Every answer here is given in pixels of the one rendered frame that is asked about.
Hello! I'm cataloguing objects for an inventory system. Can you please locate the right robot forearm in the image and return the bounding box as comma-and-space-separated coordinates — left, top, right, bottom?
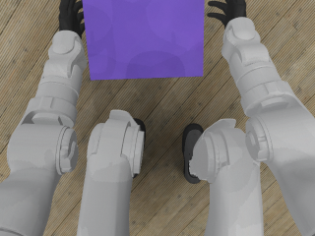
221, 17, 315, 121

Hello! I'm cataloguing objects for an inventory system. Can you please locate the robot left thigh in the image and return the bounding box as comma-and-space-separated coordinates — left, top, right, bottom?
76, 119, 145, 236

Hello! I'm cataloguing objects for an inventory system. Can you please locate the right robot shin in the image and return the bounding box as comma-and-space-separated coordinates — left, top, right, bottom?
189, 118, 261, 181

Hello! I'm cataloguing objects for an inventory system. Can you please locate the left robot upper arm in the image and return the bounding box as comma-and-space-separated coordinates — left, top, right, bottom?
0, 123, 79, 236

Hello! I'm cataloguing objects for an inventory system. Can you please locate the right robot upper arm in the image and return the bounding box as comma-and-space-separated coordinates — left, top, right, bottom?
245, 106, 315, 236

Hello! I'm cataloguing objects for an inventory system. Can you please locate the left robot forearm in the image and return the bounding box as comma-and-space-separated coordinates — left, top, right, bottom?
7, 29, 88, 169

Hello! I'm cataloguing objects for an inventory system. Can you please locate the robot left hand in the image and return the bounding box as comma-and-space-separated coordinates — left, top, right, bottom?
58, 0, 86, 39

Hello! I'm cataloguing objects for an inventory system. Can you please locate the robot right hand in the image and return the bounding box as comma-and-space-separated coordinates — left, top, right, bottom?
207, 0, 247, 28

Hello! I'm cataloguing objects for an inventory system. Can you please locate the carton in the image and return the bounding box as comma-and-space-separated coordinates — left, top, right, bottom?
82, 0, 205, 81

